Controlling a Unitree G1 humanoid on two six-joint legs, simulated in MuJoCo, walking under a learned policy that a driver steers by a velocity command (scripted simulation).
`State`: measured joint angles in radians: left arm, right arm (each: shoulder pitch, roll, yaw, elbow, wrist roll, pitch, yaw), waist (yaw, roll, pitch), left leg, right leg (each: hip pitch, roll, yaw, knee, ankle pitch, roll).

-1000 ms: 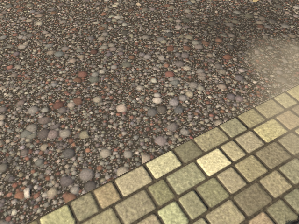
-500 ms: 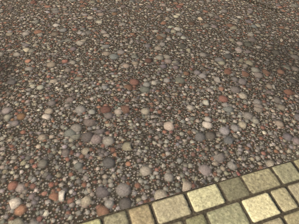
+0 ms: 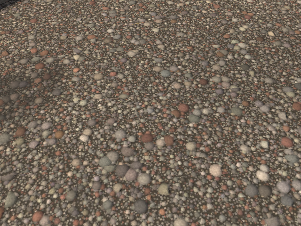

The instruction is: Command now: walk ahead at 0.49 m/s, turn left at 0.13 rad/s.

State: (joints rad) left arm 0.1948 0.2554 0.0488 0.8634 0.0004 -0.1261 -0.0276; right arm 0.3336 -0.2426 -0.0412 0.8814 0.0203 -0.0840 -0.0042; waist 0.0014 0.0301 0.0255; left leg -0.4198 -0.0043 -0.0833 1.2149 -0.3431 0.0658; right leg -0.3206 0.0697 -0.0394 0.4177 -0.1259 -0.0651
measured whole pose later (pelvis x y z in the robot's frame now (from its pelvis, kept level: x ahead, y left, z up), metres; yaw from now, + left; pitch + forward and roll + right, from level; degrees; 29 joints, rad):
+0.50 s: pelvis +0.29 +0.07 -0.02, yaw +0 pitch +1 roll +0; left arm 0.36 0.28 0.03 0.95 -0.03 -0.08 -0.01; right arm 0.09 -0.22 -0.04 0.77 0.00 -0.11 0.04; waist 0.04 -0.03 0.05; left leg -0.39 -0.02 0.02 0.55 0.04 0.10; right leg -0.26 -0.03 0.05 1.13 -0.45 -0.03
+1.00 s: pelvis +0.59 +0.04 -0.05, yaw +0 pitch +2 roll +0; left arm 0.09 0.24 0.04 0.84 -0.01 -0.11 -0.04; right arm 0.37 -0.24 -0.05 0.96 0.03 -0.09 -0.01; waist -0.04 0.03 0.02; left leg -0.31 -0.01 -0.06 1.15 -0.42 0.05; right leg -0.40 0.05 -0.03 0.51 -0.14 -0.07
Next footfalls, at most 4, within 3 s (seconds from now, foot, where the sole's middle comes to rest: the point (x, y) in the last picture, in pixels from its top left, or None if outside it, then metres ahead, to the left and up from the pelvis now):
0.36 left None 0.39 0.17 -0.79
0.88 right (168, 180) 0.71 -0.05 -0.81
1.44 left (119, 144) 0.94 0.21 -0.85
1.96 right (175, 113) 1.16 -0.11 -0.85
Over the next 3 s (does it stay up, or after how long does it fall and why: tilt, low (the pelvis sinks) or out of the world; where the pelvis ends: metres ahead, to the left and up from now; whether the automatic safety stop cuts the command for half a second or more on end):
stays up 1.23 0.01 -0.07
